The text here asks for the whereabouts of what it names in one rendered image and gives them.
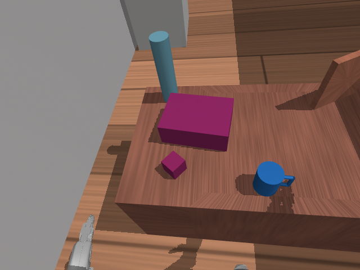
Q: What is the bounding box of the left robot hand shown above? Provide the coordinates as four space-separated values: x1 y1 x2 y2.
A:
67 215 95 270

